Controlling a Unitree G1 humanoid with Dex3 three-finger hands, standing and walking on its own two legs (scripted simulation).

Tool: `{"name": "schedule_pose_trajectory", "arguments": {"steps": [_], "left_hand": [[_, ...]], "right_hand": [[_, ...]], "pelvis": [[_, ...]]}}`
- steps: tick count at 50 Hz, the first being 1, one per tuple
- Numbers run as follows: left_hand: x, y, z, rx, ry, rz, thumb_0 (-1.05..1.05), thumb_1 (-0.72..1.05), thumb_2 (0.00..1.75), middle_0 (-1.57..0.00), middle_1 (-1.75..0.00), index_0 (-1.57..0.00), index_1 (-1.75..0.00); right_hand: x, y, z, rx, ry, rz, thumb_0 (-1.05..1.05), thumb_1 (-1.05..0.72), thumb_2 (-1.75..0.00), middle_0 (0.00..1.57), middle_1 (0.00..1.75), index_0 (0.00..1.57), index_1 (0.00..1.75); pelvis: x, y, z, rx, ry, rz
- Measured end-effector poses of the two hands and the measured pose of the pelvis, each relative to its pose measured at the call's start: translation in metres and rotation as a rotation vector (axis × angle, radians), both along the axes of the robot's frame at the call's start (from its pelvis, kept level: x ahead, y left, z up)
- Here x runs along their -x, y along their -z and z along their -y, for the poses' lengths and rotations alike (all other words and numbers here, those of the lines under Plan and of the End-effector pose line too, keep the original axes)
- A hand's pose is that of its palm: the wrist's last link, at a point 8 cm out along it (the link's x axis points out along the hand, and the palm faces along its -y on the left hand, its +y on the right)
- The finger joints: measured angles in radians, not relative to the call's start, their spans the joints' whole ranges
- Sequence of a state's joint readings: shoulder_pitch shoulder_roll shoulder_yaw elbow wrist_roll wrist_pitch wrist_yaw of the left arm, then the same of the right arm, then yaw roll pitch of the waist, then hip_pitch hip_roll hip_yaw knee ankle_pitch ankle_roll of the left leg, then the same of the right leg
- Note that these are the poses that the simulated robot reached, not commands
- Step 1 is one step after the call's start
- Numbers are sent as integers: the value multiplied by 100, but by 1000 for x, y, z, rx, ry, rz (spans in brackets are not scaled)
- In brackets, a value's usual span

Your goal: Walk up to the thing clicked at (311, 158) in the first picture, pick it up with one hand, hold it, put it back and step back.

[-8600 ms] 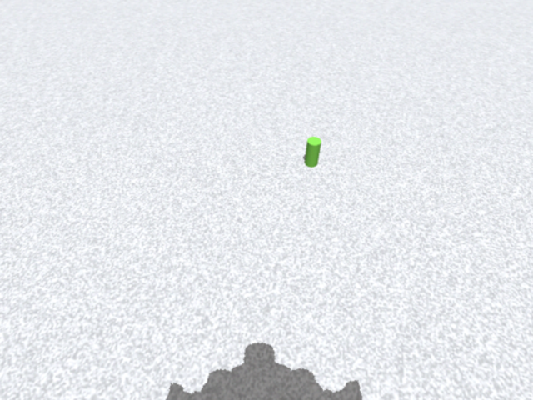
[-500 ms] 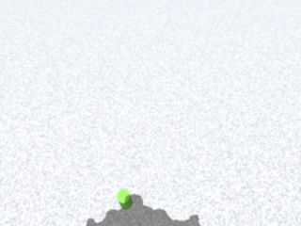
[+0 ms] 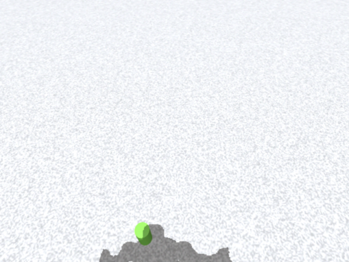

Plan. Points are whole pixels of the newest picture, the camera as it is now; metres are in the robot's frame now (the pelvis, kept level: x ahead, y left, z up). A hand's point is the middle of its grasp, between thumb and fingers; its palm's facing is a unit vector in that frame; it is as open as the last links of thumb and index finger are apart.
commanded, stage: stand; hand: left
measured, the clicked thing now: (143, 234) +0.35 +0.17 -0.70
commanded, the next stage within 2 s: go down in 1.00 s
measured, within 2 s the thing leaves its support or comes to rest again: neither
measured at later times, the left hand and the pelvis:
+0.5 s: hand out of the picture +0.07 +0.26 -0.16, palm faces -0.01 -0.94 -0.34, open 7.4 cm; pelvis +0.00 +0.00 +0.00, yaw +0 degrees
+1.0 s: hand out of the picture +0.07 +0.26 -0.16, palm faces -0.02 -0.94 -0.34, open 7.4 cm; pelvis +0.00 +0.01 +0.00, yaw +0 degrees
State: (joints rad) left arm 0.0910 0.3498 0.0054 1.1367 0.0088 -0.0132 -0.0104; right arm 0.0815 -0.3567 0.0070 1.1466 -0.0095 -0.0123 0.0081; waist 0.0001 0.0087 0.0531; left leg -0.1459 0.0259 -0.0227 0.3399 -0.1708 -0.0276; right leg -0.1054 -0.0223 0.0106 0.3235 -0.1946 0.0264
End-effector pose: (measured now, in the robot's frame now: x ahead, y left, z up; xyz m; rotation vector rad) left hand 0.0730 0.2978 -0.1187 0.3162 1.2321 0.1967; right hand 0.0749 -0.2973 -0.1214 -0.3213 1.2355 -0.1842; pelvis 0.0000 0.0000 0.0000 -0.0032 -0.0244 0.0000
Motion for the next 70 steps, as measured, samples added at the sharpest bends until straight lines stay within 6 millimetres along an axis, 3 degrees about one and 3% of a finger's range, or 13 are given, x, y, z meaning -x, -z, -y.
{"name": "schedule_pose_trajectory", "arguments": {"steps": [20, 56, 61, 66, 70], "left_hand": [[2, 0, -3, -1, -13, -1, 0, 90, 90, -20, -30, -20, -30], [12, 1, -8, -4, -14, -27, 0, 90, 89, -20, -30, -20, -29], [-23, 6, -2, 10, -60, 95, 0, 80, 79, -15, -22, -15, -21], [-69, 16, -6, 26, -36, 164, 0, 55, 55, -8, -14, -8, -13], [-84, 20, -14, 22, -27, 181, 0, 33, 39, -5, -12, -5, -10]], "right_hand": [[-7, -1, -4, 0, -3, 19, 1, -90, -90, 20, 30, 20, 30], [1, 0, -7, 1, 0, -4, 1, -91, -90, 20, 30, 20, 30], [-9, 1, -20, -11, -6, 108, 1, -95, -92, 20, 30, 20, 30], [-11, 8, -34, -33, 8, 157, 1, -96, -92, 20, 30, 20, 30], [-8, 14, -40, -45, 29, 178, 1, -94, -92, 20, 30, 20, 30]], "pelvis": [[-3, 0, -3, -1, 1, 8], [-3, 0, -7, -2, 2, 5], [5, 8, -5, 1, -10, -56], [10, 20, -2, 7, -1, -133], [8, 30, -3, 11, 7, -168]]}}
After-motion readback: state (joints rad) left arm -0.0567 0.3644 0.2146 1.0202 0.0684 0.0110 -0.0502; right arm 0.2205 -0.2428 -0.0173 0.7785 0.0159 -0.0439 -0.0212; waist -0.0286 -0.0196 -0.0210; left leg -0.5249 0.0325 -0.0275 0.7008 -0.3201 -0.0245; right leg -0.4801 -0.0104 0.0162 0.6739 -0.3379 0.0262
